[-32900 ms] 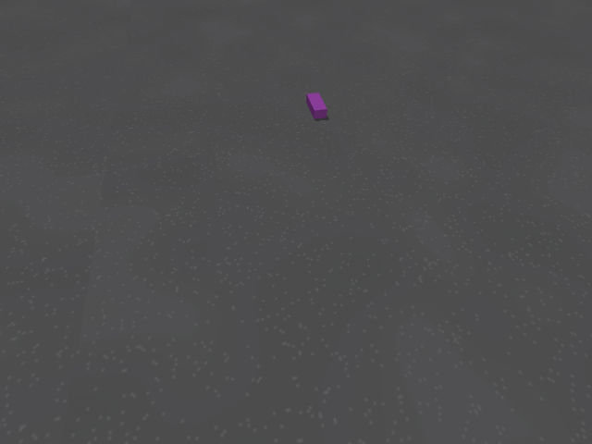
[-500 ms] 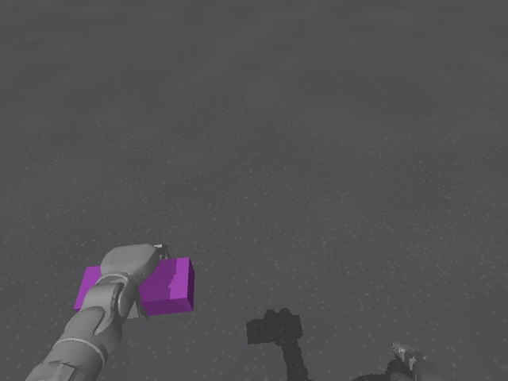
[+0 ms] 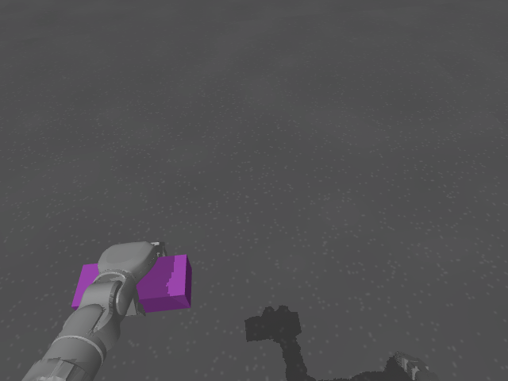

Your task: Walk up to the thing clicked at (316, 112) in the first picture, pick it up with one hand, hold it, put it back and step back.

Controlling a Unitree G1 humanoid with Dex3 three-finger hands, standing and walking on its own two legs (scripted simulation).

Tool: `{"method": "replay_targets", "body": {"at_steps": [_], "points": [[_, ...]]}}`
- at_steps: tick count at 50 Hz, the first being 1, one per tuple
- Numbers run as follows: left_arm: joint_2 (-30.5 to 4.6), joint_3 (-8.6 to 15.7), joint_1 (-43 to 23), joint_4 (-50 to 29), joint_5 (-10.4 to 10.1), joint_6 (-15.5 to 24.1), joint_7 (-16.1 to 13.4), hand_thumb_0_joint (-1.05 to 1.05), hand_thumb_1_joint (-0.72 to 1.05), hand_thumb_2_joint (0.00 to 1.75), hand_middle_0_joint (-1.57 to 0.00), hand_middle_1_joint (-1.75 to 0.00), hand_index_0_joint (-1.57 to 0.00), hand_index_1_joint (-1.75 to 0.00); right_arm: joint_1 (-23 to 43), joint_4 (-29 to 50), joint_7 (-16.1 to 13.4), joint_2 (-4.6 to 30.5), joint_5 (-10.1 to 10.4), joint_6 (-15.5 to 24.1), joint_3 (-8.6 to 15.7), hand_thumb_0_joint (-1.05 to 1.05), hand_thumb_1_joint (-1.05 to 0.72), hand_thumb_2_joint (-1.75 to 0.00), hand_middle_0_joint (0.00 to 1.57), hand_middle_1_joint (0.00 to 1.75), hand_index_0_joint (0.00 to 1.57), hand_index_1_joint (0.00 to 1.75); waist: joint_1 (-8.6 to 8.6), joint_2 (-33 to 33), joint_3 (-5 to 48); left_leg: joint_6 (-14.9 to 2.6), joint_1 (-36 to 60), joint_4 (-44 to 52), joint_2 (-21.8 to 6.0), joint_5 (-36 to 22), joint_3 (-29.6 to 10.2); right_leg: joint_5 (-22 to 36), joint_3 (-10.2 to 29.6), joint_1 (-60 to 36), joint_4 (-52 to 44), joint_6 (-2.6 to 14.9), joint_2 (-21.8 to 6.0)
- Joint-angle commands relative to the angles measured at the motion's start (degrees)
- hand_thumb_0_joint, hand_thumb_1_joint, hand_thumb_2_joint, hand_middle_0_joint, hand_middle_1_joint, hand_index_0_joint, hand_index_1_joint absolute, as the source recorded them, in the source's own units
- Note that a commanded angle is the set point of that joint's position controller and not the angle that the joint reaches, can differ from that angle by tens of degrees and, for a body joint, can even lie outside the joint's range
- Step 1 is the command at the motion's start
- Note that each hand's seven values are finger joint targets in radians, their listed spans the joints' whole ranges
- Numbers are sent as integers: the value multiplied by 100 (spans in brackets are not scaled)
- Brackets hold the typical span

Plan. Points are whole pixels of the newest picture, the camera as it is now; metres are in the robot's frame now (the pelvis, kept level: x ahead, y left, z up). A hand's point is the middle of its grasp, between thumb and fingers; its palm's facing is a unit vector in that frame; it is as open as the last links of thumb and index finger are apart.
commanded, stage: crouch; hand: left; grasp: from above
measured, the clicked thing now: (137, 286) +0.30 +0.23 -0.06
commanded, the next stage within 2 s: lower in 1.96 s
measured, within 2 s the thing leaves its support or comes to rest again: neither
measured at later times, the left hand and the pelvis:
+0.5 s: hand (156, 309) +0.30 +0.23 -0.17, palm faces -0.45 +0.01 -0.90, open 10.8 cm; pelvis -0.02 +0.00 -0.06, yaw +1 degrees
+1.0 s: hand (184, 326) +0.35 +0.22 -0.42, palm faces -0.48 -0.02 -0.88, open 10.8 cm; pelvis -0.07 +0.00 -0.27, yaw +0 degrees
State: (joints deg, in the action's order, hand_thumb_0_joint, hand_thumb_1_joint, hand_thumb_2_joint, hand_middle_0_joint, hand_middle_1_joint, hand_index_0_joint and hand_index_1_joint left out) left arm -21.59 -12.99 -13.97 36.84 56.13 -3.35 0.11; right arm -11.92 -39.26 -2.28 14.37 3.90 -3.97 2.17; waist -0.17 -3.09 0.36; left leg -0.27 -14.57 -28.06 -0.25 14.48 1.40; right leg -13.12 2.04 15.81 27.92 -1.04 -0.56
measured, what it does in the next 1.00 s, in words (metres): lowers itself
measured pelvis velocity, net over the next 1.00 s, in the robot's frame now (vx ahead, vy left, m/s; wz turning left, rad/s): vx -0.07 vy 0.00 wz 0.00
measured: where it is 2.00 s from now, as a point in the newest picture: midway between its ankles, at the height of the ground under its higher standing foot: outside the picture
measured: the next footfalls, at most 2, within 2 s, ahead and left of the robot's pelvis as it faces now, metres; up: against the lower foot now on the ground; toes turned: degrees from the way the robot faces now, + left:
none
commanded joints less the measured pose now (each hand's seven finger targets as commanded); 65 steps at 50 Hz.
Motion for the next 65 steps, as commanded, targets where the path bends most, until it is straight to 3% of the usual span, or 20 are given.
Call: {"method": "replay_targets", "body": {"at_steps": [1,7,8,13,17,22,24,26,34,36,45,46,48,49,50,53,57,62,63,65], "points": [[-1157,554,-1724,-1188,8,14,-161,0,52,95,-84,-91,-87,-88,524,841,-48,750,9,267,209,0,-87,-89,20,30,20,30,-73,184,1395,-26,571,372,83,-1269,-8,935,-171,-411,-362,179,222],[-931,517,-1398,-816,124,125,-358,0,44,91,-82,-85,-84,-83,411,828,-33,746,-17,236,214,0,-88,-90,20,30,20,30,58,451,1144,-45,438,278,106,-1254,18,927,-185,-198,-319,181,216],[-1036,636,-1491,-686,169,151,-470,0,43,90,-82,-83,-83,-82,369,800,-34,753,-29,221,219,0,-88,-90,20,30,20,30,45,489,1141,-48,358,222,116,-1249,21,941,-185,-150,-295,169,209],[-902,566,-2005,165,441,263,-1126,0,43,88,-80,-84,-82,-82,187,592,47,769,-131,195,271,0,-88,-90,20,30,20,30,253,484,1111,-31,-195,-294,137,-969,29,746,-192,462,128,155,180],[-792,493,-2587,727,650,350,-1584,0,41,85,-78,-85,-81,-83,-104,347,115,832,-225,243,368,0,-89,-90,20,30,20,30,402,371,1732,-9,-918,-1264,153,-912,40,791,-161,1254,1007,166,158],[-774,585,-3293,1431,930,465,-2138,0,37,84,-73,-91,-77,-87,-345,275,183,900,-360,373,467,0,-89,-90,20,30,20,30,506,4,2534,23,-2312,-2713,97,-426,-13,324,-188,2785,2385,250,181],[-680,597,-3215,1854,985,437,-2277,0,40,84,-75,-91,-79,-87,-416,289,184,916,-382,398,486,0,-89,-90,20,30,20,30,558,32,2702,8,-2904,-3128,103,-218,-37,138,-244,3262,2821,250,203],[-952,732,-3534,1990,1038,426,-2382,0,45,87,-78,-91,-82,-87,-466,225,163,962,-418,427,497,0,-89,-90,20,30,20,30,572,-56,3069,-14,-3387,-3554,119,-114,-62,37,-281,3649,3241,253,210],[-1167,986,-4259,2350,865,205,-2559,0,50,93,-84,-93,-87,-91,-635,112,102,1053,-573,585,529,0,-89,-89,20,30,20,30,703,-417,4157,26,-4661,-4756,33,475,-368,-543,-433,5342,4785,334,182],[-1437,1090,-4430,2446,880,170,-2532,0,48,95,-84,-91,-86,-89,-657,111,87,1044,-577,608,518,0,-89,-90,20,30,20,30,726,-286,4294,-22,-5218,-5024,73,815,-299,-764,-421,5393,4998,330,181],[-1750,1230,-4939,2758,830,475,-2321,0,49,96,-85,-90,-87,-88,-681,66,169,1087,-681,748,433,0,-89,-89,20,30,20,30,998,-320,4411,-81,-6474,-6064,131,1996,-417,-1901,-504,6823,5963,350,157],[-1653,1200,-4961,2807,848,525,-2326,0,49,99,-85,-91,-87,-89,-738,40,189,1092,-694,774,391,0,-89,-89,20,30,20,30,1110,-301,4343,-76,-6583,-6147,136,2048,-484,-1925,-539,7066,6074,336,121],[-1873,1294,-5283,2583,889,658,-2383,0,49,99,-85,-91,-87,-89,-765,-15,224,1089,-719,827,380,0,-89,-90,20,30,20,30,1084,-426,4638,-96,-6731,-6405,157,2085,-410,-1954,-527,7139,6246,339,144],[-1950,1337,-5046,2866,926,677,-2418,0,50,99,-87,-89,-89,-88,-755,-18,249,1088,-728,842,346,0,-89,-90,20,30,20,30,1059,-424,4592,-89,-6752,-6486,155,2078,-404,-1963,-525,7241,6308,334,126],[-1943,1341,-5362,2605,934,749,-2461,0,51,100,-88,-90,-89,-88,-821,-73,275,1097,-746,860,324,0,-89,-90,20,30,20,30,1148,-569,4627,-83,-6809,-6602,150,1999,-396,-1874,-537,7346,6415,334,115],[-1993,1409,-5253,2821,1102,808,-2603,0,52,100,-88,-91,-90,-89,-840,-153,348,1098,-812,904,290,0,-89,-90,20,30,20,30,1116,-772,4828,-59,-6722,-6900,157,1674,-370,-1584,-588,7591,6717,346,109],[-2095,1540,-5517,2708,1209,839,-2719,0,53,100,-90,-88,-91,-87,-1004,-258,497,1161,-910,935,284,0,-90,-90,20,30,20,30,1153,-1175,5145,-30,-6557,-7337,130,793,-344,-889,-636,7787,7169,355,95],[-2023,1556,-5352,3243,1262,800,-2777,0,55,102,-92,-87,-92,-86,-965,-296,625,1211,-999,945,293,0,-89,-90,20,30,20,30,1214,-1174,4909,-26,-6859,-7720,114,626,-342,-742,-679,8102,7515,343,106],[-2106,1601,-5631,2933,1244,838,-2782,0,55,104,-93,-86,-93,-87,-969,-306,662,1176,-1020,934,290,0,-90,-90,20,30,20,30,1214,-1299,4988,-45,-6893,-7807,117,651,-291,-733,-660,8072,7541,342,127],[-1981,1577,-5226,3584,1260,783,-2786,0,56,102,-93,-85,-93,-85,-938,-294,691,1223,-1021,932,299,0,-89,-90,20,30,20,30,1246,-1022,4682,-54,-7203,-7882,111,833,-316,-836,-708,8189,7619,322,121]]}}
